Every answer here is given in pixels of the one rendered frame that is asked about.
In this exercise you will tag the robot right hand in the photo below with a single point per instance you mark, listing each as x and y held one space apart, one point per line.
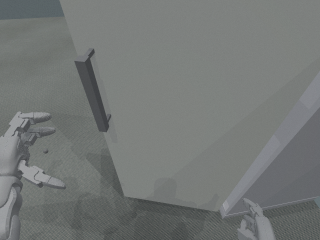
261 228

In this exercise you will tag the handle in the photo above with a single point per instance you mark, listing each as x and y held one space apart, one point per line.
88 79

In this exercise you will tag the robot left hand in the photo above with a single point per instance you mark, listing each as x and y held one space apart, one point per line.
14 146

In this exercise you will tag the fridge door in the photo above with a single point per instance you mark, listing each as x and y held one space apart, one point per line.
195 88

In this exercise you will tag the robot left forearm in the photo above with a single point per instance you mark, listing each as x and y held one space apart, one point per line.
10 203

